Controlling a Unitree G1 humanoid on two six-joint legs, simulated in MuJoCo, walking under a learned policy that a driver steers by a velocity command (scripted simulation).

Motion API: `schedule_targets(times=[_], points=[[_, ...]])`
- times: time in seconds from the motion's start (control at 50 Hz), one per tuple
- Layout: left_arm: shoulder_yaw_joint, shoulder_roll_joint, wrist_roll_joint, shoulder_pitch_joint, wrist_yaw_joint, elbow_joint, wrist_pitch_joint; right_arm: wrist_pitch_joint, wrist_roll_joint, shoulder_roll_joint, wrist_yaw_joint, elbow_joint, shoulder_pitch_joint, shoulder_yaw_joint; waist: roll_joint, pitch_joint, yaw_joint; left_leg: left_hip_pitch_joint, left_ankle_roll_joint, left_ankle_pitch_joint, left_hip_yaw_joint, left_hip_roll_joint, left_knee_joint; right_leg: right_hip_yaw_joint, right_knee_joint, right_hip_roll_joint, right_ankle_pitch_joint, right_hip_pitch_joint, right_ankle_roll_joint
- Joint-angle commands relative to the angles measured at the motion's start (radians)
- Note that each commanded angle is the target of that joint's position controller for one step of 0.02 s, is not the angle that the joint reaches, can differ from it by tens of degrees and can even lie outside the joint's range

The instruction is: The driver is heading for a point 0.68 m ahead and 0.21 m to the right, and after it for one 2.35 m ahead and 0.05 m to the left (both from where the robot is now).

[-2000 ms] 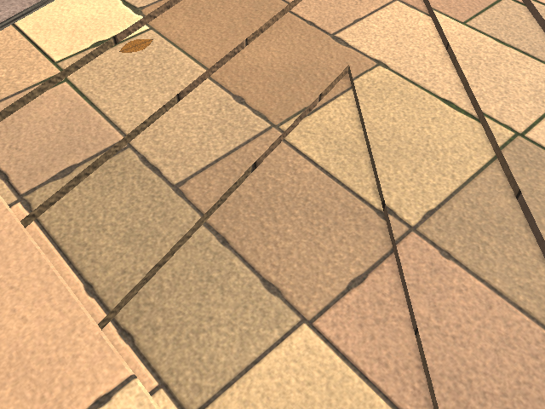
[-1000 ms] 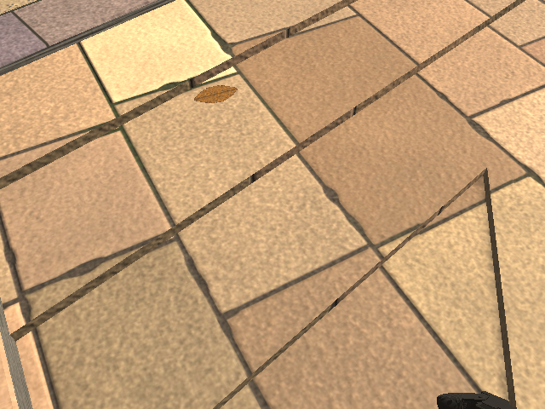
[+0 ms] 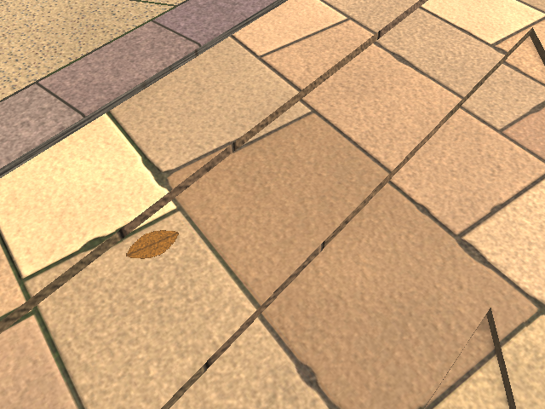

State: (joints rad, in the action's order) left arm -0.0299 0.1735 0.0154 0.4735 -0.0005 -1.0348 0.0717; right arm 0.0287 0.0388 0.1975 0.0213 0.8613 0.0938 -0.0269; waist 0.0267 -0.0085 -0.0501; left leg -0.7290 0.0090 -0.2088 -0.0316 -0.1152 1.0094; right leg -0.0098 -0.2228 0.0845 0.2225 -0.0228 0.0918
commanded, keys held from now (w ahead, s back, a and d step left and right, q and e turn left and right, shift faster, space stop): w+e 0.80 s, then w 0.14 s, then w+q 0.06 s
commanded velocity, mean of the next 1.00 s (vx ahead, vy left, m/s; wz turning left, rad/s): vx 0.50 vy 0.00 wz -0.50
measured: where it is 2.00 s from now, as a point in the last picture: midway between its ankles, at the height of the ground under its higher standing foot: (411, 263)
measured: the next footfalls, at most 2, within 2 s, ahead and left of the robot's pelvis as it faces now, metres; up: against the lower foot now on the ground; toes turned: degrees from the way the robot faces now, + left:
left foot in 0.12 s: +0.25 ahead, +0.12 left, +0.04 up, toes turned -2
right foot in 0.64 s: +0.44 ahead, -0.17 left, +0.04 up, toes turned -28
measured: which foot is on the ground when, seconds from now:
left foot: up 0.00-0.10, down 0.12-0.66, up 0.68-1.00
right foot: down 0.00-0.16, up 0.18-0.62, down 0.64-1.00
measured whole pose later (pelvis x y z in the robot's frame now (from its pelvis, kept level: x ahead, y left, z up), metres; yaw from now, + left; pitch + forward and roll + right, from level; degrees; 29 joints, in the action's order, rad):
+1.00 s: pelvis +0.48 -0.13 +0.04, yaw -32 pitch +1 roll -1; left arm -0.06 0.24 0.00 0.40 -0.01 -0.86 0.07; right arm 0.02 0.04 0.26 0.02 0.76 0.11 -0.04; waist 0.05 -0.03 -0.04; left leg -0.69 0.02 -0.07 0.00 -0.13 0.87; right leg 0.04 -0.21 0.14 0.20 -0.03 0.12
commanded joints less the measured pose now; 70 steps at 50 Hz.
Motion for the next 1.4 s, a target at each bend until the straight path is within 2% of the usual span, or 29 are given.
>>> schedule_targets(times=[0.02,0.08,0.12,0.14,0.16,0.18,0.22,0.26,0.38,0.46,0.56,0.62,0.64,0.66,0.68,0.7,0.74,0.76,0.8,0.92,1.1,1.16,1.2,1.22,1.24,1.26,1.28,1.32,1.4], points=[[-0.034,0.172,0.002,0.047,0.006,0.049,0.008,0.018,-0.012,0.034,0.002,-0.108,-0.139,0.007,-0.106,-0.057,-0.002,0.004,0.0,-0.008,-0.056,0.058,-0.123,0.187,0.046,-0.257,-0.456,-0.018,0.154],[-0.04,0.185,0.005,0.034,0.006,0.065,0.0,0.035,-0.023,0.058,-0.002,-0.131,-0.121,0.004,-0.14,-0.029,0.028,0.105,-0.035,-0.087,-0.057,0.107,-0.219,0.212,-0.043,-0.284,-0.608,0.026,0.14],[-0.045,0.198,-0.001,-0.048,0.001,0.095,0.005,0.051,-0.031,0.098,-0.017,-0.071,0.103,-0.017,-0.127,0.07,0.144,0.432,-0.074,-0.082,-0.065,0.171,-0.376,0.172,-0.261,-0.238,-0.829,-0.047,0.088],[-0.039,0.17,-0.013,-0.082,-0.003,0.125,0.013,0.065,-0.008,0.177,-0.032,-0.038,0.273,-0.043,-0.047,0.177,0.22,0.686,-0.12,-0.115,0.101,0.043,-0.484,0.126,-0.524,-0.18,-0.693,-0.185,0.047],[-0.025,0.082,-0.044,-0.058,-0.005,0.199,0.015,0.061,0.016,0.314,-0.041,-0.048,0.365,-0.08,0.216,0.34,0.214,0.957,-0.211,-0.351,0.59,-0.269,-0.644,0.019,-0.895,-0.004,-0.092,-0.506,-0.009],[-0.041,0.146,-0.004,-0.04,-0.009,0.196,0.01,0.047,0.001,0.26,-0.041,-0.055,0.279,-0.068,0.203,0.317,0.14,0.877,-0.244,-0.328,0.813,-0.331,-0.755,0.11,-1.028,-0.029,0.232,-0.599,0.021],[-0.048,0.132,0.008,-0.102,-0.017,0.195,-0.011,0.049,-0.013,0.121,-0.035,-0.067,0.131,-0.037,-0.009,0.043,0.081,0.606,-0.219,-0.329,0.514,-0.269,-0.767,0.087,-1.037,-0.132,0.131,-0.632,0.027],[-0.052,0.107,0.017,-0.093,-0.024,0.2,-0.036,0.065,-0.015,0.082,-0.038,-0.043,0.102,-0.031,0.052,-0.034,0.027,0.483,-0.163,-0.141,0.286,-0.19,-0.811,0.081,-0.959,-0.169,0.091,-0.575,-0.001],[-0.058,0.11,0.019,-0.243,-0.043,0.267,-0.078,0.104,-0.019,0.104,-0.036,0.003,0.185,-0.046,0.03,-0.032,0.023,0.581,-0.177,0.094,0.012,-0.154,-0.881,0.049,-0.83,-0.185,-0.101,-0.662,-0.052],[-0.04,0.091,0.015,-0.377,-0.069,0.313,-0.077,0.097,-0.017,0.132,-0.035,-0.003,0.2,-0.054,0.048,-0.052,0.057,0.594,-0.15,0.1,-0.126,-0.122,-0.877,-0.027,-0.555,-0.169,-0.244,-0.594,-0.062],[-0.04,0.117,0.031,-0.489,-0.082,0.366,-0.078,0.073,-0.015,0.183,-0.041,0.02,0.288,-0.07,0.051,-0.087,0.104,0.759,-0.132,0.189,-0.176,-0.186,-0.843,-0.09,-0.389,-0.154,-0.139,-0.586,-0.007],[-0.056,0.144,0.038,-0.411,-0.073,0.356,-0.07,0.04,-0.013,0.228,-0.042,0.027,0.297,-0.079,0.058,-0.026,0.066,0.83,-0.116,0.596,-0.23,-0.193,-0.609,-0.141,-0.35,-0.069,0.045,-0.46,0.053],[-0.068,0.156,0.039,-0.258,-0.061,0.313,-0.052,0.03,-0.018,0.235,-0.039,0.021,0.275,-0.078,0.028,0.056,-0.012,0.78,-0.101,0.7,-0.266,-0.166,-0.383,-0.155,-0.293,-0.014,0.028,-0.279,0.084],[-0.097,0.233,0.046,-0.071,-0.044,0.254,-0.041,0.027,-0.026,0.206,-0.035,-0.008,0.28,-0.067,-0.069,0.195,-0.079,0.548,-0.06,0.536,-0.283,-0.12,-0.086,-0.006,-0.259,-0.082,0.105,0.044,0.142],[-0.132,0.371,0.033,-0.029,-0.029,0.259,-0.04,0.038,-0.026,0.125,-0.019,-0.095,0.284,-0.046,-0.314,0.273,-0.059,0.11,0.006,-0.209,-0.253,0.045,0.264,0.507,-0.178,-0.371,0.147,0.341,0.27],[-0.126,0.36,0.015,-0.025,-0.018,0.287,-0.048,0.048,-0.016,0.175,-0.015,-0.113,0.192,-0.057,-0.167,0.322,-0.077,-0.016,0.009,-0.326,-0.012,0.089,0.389,0.732,-0.068,-0.427,0.075,0.369,0.281],[-0.105,0.285,0.007,-0.112,-0.004,0.276,-0.046,0.069,-0.034,0.143,-0.014,-0.127,0.12,-0.04,-0.026,0.123,-0.027,-0.032,-0.017,-0.12,0.041,-0.003,0.286,0.45,-0.071,-0.364,-0.202,0.169,0.22],[-0.093,0.245,-0.001,-0.154,-0.002,0.278,-0.039,0.065,-0.02,0.148,-0.017,-0.12,0.128,-0.042,-0.015,0.073,0.011,0.023,-0.016,-0.1,0.048,-0.021,0.221,0.379,-0.058,-0.316,-0.295,0.069,0.193],[-0.073,0.199,-0.013,-0.2,-0.005,0.29,-0.023,0.027,0.008,0.148,-0.015,-0.108,0.179,-0.042,-0.041,0.071,0.063,0.121,0.001,-0.091,0.057,-0.027,0.162,0.303,-0.026,-0.259,-0.363,-0.039,0.177],[-0.062,0.204,-0.017,-0.087,-0.01,0.24,0.01,-0.009,0.009,0.125,-0.002,-0.147,0.049,-0.03,-0.066,-0.016,0.038,0.027,0.023,0.096,0.022,-0.022,-0.041,0.224,0.068,-0.22,-0.396,-0.067,0.15],[-0.045,0.211,0.006,-0.01,0.005,0.181,0.02,0.009,-0.013,0.12,0.017,-0.214,-0.153,-0.013,-0.082,-0.083,-0.022,0.046,-0.066,0.206,-0.031,0.039,-0.374,0.098,0.086,-0.264,-0.504,0.125,0.092],[-0.045,0.236,0.017,-0.059,0.02,0.174,0.018,0.012,-0.017,0.139,0.011,-0.185,-0.041,-0.024,-0.099,-0.037,0.041,0.229,-0.123,0.08,-0.062,0.127,-0.431,0.029,-0.055,-0.28,-0.869,0.157,0.055],[-0.047,0.257,0.023,-0.077,0.023,0.171,0.006,0.023,-0.011,0.174,-0.003,-0.108,0.195,-0.046,-0.083,0.089,0.14,0.478,-0.166,0.057,-0.085,0.199,-0.512,-0.024,-0.384,-0.247,-1.003,0.144,0.026],[-0.038,0.245,0.02,-0.077,0.027,0.193,0.008,0.029,0.007,0.226,-0.011,-0.074,0.351,-0.064,-0.035,0.182,0.198,0.723,-0.218,0.037,0.072,0.074,-0.511,-0.048,-0.647,-0.223,-0.759,-0.04,0.008],[-0.023,0.164,-0.011,0.017,0.012,0.233,0.013,0.028,0.016,0.355,-0.017,-0.076,0.398,-0.101,0.214,0.283,0.136,1.006,-0.393,0.025,0.607,-0.204,-0.569,-0.08,-1.071,-0.023,-0.09,-0.434,-0.05],[-0.026,0.196,0.022,-0.031,0.006,0.233,0.019,0.02,-0.034,0.3,-0.001,-0.072,0.335,-0.089,0.139,0.283,0.116,1.001,-0.402,0.052,0.824,-0.218,-0.711,0.065,-1.164,0.003,0.24,-0.586,-0.043],[-0.025,0.204,0.021,-0.112,-0.002,0.258,0.025,0.016,-0.043,0.266,0.0,-0.084,0.25,-0.082,0.059,0.131,0.089,0.861,-0.373,-0.005,0.644,-0.193,-0.716,0.096,-1.141,-0.071,0.149,-0.641,-0.043],[-0.019,0.197,0.021,-0.185,-0.01,0.278,0.028,0.014,-0.036,0.2,-0.004,-0.087,0.204,-0.065,-0.033,0.016,0.063,0.652,-0.32,0.129,0.466,-0.11,-0.761,0.076,-1.021,-0.134,0.085,-0.595,-0.058],[-0.004,0.161,0.039,-0.17,-0.015,0.295,-0.026,0.031,-0.044,0.209,-0.012,-0.071,0.228,-0.065,0.005,0.017,0.018,0.504,-0.298,0.265,0.321,-0.015,-0.802,0.041,-0.864,-0.16,0.076,-0.509,-0.118]])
